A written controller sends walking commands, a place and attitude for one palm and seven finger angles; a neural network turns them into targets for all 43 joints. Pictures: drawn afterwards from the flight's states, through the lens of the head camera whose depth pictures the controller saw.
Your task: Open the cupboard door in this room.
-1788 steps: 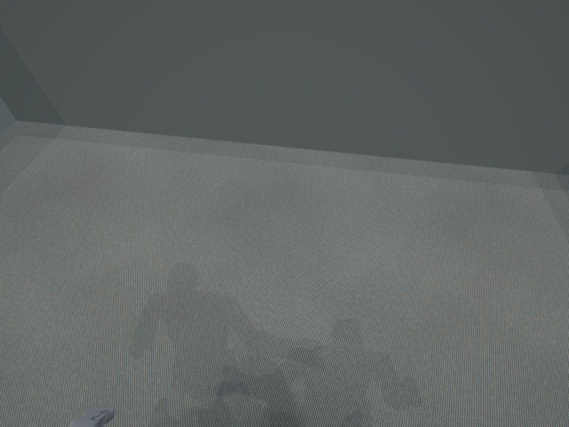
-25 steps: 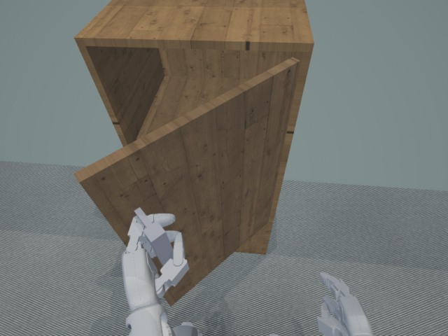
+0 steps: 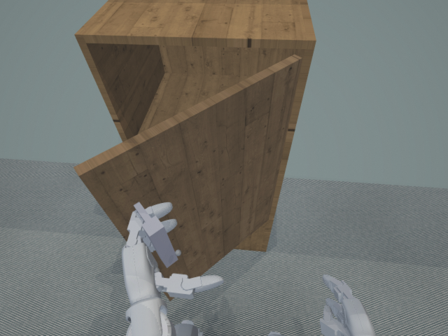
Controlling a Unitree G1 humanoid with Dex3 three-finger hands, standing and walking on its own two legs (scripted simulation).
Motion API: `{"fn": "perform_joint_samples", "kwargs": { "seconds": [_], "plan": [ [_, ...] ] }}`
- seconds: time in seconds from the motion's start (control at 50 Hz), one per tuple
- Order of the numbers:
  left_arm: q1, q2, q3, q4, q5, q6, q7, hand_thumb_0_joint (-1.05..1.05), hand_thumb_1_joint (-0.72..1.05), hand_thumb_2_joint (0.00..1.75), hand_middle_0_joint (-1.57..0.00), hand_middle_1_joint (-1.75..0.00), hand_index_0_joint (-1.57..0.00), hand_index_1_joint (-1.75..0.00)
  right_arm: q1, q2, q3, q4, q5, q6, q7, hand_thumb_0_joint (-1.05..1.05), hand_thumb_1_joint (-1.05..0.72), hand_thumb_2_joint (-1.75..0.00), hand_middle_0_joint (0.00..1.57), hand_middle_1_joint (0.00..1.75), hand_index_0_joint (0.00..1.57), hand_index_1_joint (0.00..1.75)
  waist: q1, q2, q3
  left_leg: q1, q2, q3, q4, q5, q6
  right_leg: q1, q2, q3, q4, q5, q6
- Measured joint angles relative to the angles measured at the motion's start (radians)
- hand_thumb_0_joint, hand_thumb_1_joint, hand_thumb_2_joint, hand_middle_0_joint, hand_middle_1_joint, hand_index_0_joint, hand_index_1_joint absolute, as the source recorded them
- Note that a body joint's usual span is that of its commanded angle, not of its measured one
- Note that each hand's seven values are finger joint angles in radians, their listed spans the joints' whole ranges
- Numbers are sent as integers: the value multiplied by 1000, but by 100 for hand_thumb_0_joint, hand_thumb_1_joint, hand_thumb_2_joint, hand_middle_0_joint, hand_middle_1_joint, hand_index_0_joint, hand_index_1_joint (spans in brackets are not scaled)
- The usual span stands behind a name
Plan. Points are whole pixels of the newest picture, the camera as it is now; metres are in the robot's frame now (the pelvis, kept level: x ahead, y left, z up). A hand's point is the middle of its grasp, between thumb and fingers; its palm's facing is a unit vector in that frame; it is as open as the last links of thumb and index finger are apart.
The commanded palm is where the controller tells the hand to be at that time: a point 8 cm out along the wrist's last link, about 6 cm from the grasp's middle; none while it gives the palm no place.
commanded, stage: open thumb and fingers to let go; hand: left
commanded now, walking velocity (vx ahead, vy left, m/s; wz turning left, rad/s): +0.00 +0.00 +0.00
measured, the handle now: (155, 234) +0.28 +0.14 +0.05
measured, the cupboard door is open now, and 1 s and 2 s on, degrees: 46 47 46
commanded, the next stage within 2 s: slide the hand sideways off the handle in 0.20 s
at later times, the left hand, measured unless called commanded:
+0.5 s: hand (170, 274) +0.21 +0.10 +0.06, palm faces -0.14 -0.99 -0.03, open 15.8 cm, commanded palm +0.20 +0.14 +0.06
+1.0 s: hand (146, 293) +0.18 +0.13 +0.06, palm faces -0.11 -0.99 +0.00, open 16.0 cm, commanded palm +0.16 +0.20 +0.06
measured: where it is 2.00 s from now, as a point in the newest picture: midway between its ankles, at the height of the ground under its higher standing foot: outside the picture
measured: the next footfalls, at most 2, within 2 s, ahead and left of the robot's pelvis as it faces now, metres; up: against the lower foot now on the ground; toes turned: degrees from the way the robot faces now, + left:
none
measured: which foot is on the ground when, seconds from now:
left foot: down 0.00-1.00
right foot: down 0.00-1.00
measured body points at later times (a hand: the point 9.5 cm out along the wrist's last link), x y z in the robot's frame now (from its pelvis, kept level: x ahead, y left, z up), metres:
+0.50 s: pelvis -0.01 +0.03 -0.01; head +0.04 +0.02 +0.44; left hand +0.21 +0.15 +0.06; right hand +0.18 -0.19 -0.08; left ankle +0.03 +0.15 -0.67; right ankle +0.00 -0.08 -0.67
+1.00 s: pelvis +0.00 +0.04 -0.02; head +0.05 +0.03 +0.43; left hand +0.18 +0.18 +0.06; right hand +0.18 -0.18 -0.08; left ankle +0.03 +0.15 -0.67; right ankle +0.00 -0.08 -0.67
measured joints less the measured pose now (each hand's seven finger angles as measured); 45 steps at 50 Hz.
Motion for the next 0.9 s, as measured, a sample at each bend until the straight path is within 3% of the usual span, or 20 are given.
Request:
{"fn": "perform_joint_samples", "kwargs": {
  "seconds": [0.14, 0.34, 0.4, 0.46, 0.52, 0.58, 0.66, 0.76, 0.9],
  "plan": [
    [-6, 3, -21, -2, 13, 6, 8, -1, -49, 31, -33, -85, -35, -83, -9, 8, 11, -10, 0, 2, 2, 2, -90, -89, 20, 30, 20, 30, 1, 3, 4, -3, -3, 2, 9, -4, 7, 2, -3, 2, -1, 2, 9],
    [-9, 18, -48, -18, 29, 28, -5, -2, -50, 30, -42, -64, -43, -63, -21, 12, 25, -16, 4, 3, 8, 2, -90, -89, 20, 30, 20, 30, 4, 1, 7, -12, -9, 3, 24, -8, 20, 0, -9, 4, 1, 6, 22],
    [-2, 80, -25, -41, 8, 7, -178, -2, -50, 30, -38, -56, -35, -56, -10, 0, 28, -34, 17, -4, 7, 1, -90, -89, 20, 30, 21, 30, 6, 1, 14, -27, -14, 2, 39, -8, 25, -12, -13, 3, 14, 4, 25],
    [-1, 157, -10, -65, -59, -5, -373, -2, -50, 30, -31, -47, -27, -47, 3, -17, 26, -55, 37, -16, -1, 1, -90, -89, 20, 30, 21, 30, 6, 13, 27, -37, -16, 1, 56, -12, 31, -18, -16, 2, 25, 3, 31],
    [12, 176, -11, -93, -124, 10, -467, -2, -50, 30, -25, -41, -21, -40, 16, -28, 24, -76, 55, -26, -11, 2, -90, -89, 20, 30, 21, 30, -2, 22, 34, -40, -15, 9, 65, -16, 39, -22, -16, 11, 27, 6, 39],
    [34, 155, -13, -118, -136, 30, -464, -2, -51, 30, -21, -36, -19, -36, 32, -29, 20, -98, 62, -31, -12, 2, -90, -89, 20, 30, 21, 30, -10, 19, 32, -44, -14, 22, 68, -19, 45, -30, -16, 23, 30, 8, 46],
    [65, 140, -22, -152, -104, 41, -433, -2, -51, 30, -18, -34, -20, -35, 50, -23, 19, -122, 59, -25, -2, 2, -90, -89, 20, 30, 20, 30, -20, 7, 21, -53, -12, 35, 79, -28, 51, -44, -15, 37, 42, 4, 51],
    [116, 156, -13, -191, -93, 41, -430, -2, -50, 30, -19, -33, -21, -34, 60, -11, 22, -139, 59, -5, 7, 2, -90, -89, 20, 30, 20, 30, -25, -4, 14, -53, -6, 44, 92, -42, 54, -48, -9, 47, 52, -4, 54],
    [221, 186, 20, -249, -119, 19, -454, -2, -50, 30, -20, -33, -23, -34, 58, -6, 22, -156, 61, 5, 9, 2, -90, -89, 20, 30, 20, 30, -21, 0, 12, -59, -2, 40, 105, -54, 52, -50, -5, 43, 58, -12, 54]
  ]
}}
